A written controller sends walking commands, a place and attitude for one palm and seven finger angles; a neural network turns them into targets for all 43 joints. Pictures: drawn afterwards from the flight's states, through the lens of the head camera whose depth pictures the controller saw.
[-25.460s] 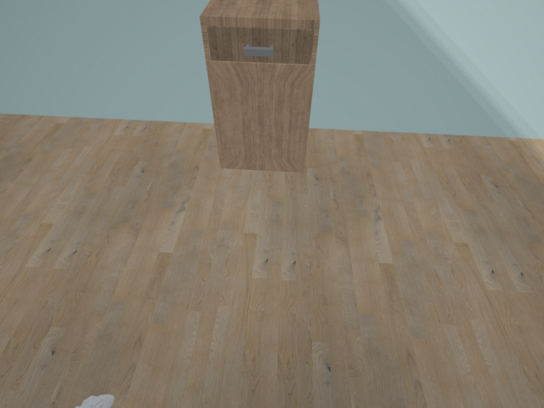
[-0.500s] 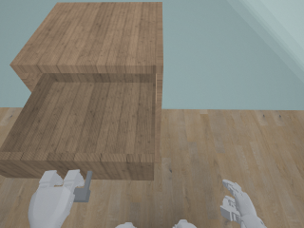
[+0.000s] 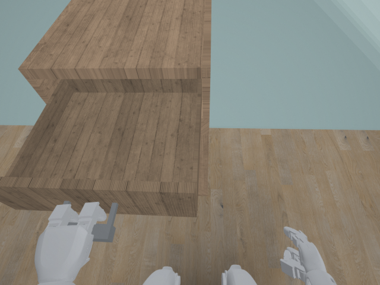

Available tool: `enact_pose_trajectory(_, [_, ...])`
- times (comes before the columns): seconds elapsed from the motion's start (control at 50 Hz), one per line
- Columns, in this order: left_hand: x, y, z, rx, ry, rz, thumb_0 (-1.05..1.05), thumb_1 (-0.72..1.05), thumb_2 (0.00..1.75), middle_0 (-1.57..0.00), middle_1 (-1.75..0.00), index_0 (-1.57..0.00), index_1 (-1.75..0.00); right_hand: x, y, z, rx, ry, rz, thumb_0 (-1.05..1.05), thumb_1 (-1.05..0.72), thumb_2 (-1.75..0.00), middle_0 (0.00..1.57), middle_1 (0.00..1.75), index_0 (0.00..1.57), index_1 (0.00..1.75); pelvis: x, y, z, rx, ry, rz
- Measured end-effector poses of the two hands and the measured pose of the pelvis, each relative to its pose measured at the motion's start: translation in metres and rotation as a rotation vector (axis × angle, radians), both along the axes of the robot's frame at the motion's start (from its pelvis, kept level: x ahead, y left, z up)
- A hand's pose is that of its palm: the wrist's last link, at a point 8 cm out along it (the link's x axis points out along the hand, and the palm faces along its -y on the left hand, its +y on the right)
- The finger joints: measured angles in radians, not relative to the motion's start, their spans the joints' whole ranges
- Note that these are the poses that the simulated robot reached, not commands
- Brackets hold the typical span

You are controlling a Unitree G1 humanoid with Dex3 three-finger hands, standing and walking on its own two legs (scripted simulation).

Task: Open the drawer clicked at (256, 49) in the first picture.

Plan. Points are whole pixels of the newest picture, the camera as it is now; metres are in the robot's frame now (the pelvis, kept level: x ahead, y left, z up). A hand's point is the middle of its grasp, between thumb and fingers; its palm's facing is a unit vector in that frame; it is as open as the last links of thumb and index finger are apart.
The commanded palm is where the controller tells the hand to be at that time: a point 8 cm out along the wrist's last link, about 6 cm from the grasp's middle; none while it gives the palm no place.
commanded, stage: open the thumb to release the handle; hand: left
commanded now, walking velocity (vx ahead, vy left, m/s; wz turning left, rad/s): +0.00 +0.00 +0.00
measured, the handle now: (86, 219) +0.24 +0.24 +0.01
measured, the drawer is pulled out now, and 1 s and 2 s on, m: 0.30 0.30 0.30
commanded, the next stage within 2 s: lift the hand off the handle in 0.28 s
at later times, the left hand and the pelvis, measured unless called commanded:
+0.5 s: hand (81, 250) +0.18 +0.23 +0.00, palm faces +0.03 -0.06 -1.00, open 13.6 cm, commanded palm +0.17 +0.24 +0.05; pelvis -0.02 -0.01 +0.01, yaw +1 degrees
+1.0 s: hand (80, 239) +0.20 +0.23 +0.01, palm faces +0.00 -0.08 -1.00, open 13.5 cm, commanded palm +0.18 +0.24 +0.07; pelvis -0.02 +0.00 +0.03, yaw +1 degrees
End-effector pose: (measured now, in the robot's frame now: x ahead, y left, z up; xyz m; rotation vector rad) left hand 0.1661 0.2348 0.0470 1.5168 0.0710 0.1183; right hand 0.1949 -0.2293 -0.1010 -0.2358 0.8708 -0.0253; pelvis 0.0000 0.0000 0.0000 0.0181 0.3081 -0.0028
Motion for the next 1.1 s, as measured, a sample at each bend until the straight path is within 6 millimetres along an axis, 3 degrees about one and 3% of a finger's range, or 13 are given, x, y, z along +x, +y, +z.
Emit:
enact_pose_trajectory(0.14, [0.0,-0.003,0.005,-0.003,0.012,0.044,0.01,0.18,0.59,-0.41,-1.28,-0.37,-1.28,-0.007,0.005,0.008,0.029,-0.01,-0.02,0.02,-0.91,-0.9,0.2,0.3,0.2,0.3,-0.004,-0.006,0.008,0.005,-0.032,0.002])
enact_pose_trajectory(0.28, [-0.003,-0.003,0.007,-0.006,0.038,0.035,0.0,-0.23,0.41,-0.38,-1.24,-0.34,-1.23,-0.011,-0.003,0.022,0.001,-0.032,-0.029,0.02,-0.91,-0.9,0.2,0.3,0.2,0.3,-0.009,-0.011,0.016,0.003,-0.057,0.009])
enact_pose_trajectory(0.4, [-0.004,-0.002,0.006,-0.009,0.032,0.021,0.0,-0.41,0.34,-0.37,-1.23,-0.33,-1.21,-0.012,-0.014,0.026,-0.029,-0.048,-0.036,0.02,-0.91,-0.9,0.2,0.3,0.2,0.3,-0.013,-0.012,0.016,0.0,-0.058,0.013])
enact_pose_trajectory(0.54, [-0.004,-0.003,0.004,-0.009,0.0,0.035,0.0,-0.47,0.31,-0.36,-1.23,-0.33,-1.2,-0.015,-0.015,0.02,-0.028,-0.046,-0.031,0.02,-0.91,-0.9,0.2,0.3,0.2,0.3,-0.017,-0.009,0.012,0.0,-0.051,0.018])
enact_pose_trajectory(0.76, [0.008,-0.003,0.003,0.0,0.009,0.032,0.0,-0.49,0.3,-0.37,-1.24,-0.34,-1.22,-0.024,0.002,0.012,-0.003,-0.011,-0.027,0.02,-0.91,-0.9,0.2,0.3,0.2,0.3,-0.022,-0.008,0.013,-0.003,-0.062,0.028])
enact_pose_trajectory(1.1, [0.013,0.002,0.022,-0.029,0.027,0.007,0.0,-0.49,0.3,-0.38,-1.22,-0.39,-1.22,-0.022,-0.003,0.036,-0.026,-0.035,-0.047,0.02,-0.91,-0.9,0.2,0.3,0.2,0.3,-0.013,-0.002,0.029,-0.01,-0.097,0.019])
